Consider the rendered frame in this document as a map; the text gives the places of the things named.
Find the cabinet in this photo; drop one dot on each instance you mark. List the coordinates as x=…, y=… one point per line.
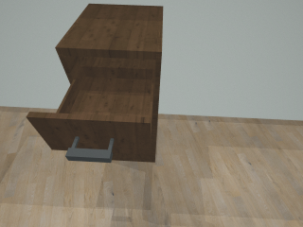
x=118, y=36

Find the handle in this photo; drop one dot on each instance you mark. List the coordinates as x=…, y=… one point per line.
x=90, y=154

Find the drawer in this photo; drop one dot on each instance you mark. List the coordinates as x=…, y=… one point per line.
x=102, y=102

